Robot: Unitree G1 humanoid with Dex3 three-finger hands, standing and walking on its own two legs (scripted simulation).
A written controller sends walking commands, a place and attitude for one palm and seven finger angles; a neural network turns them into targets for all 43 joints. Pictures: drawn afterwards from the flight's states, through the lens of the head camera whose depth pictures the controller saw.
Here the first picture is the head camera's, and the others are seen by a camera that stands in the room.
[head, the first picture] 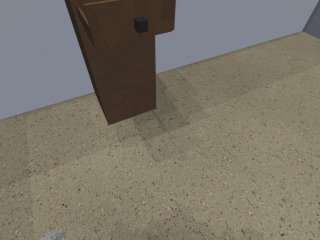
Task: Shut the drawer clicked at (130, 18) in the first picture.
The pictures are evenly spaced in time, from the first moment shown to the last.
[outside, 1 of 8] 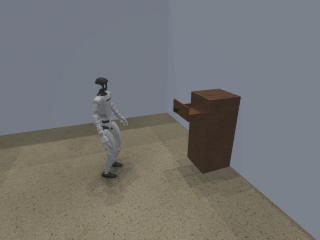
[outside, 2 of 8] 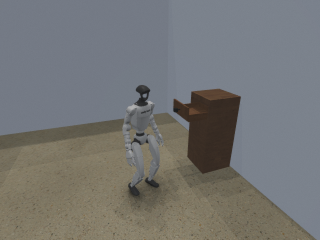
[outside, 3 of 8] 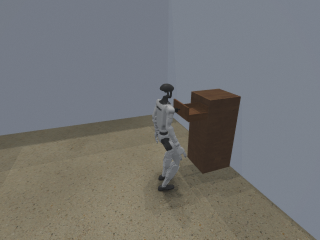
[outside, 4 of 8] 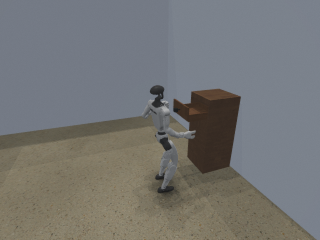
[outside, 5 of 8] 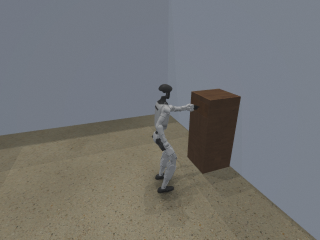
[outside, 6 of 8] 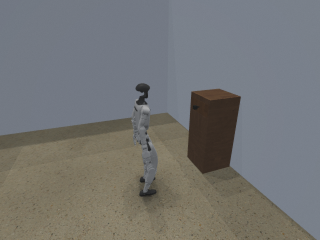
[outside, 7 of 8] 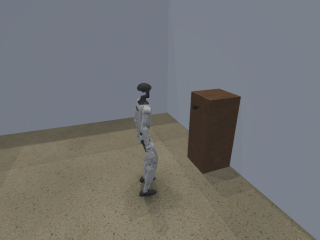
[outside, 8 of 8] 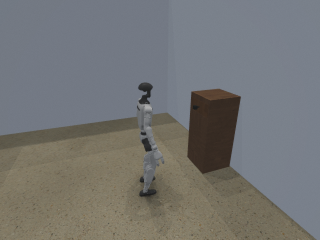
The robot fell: no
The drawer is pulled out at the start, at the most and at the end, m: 0.28 0.28 0.00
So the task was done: yes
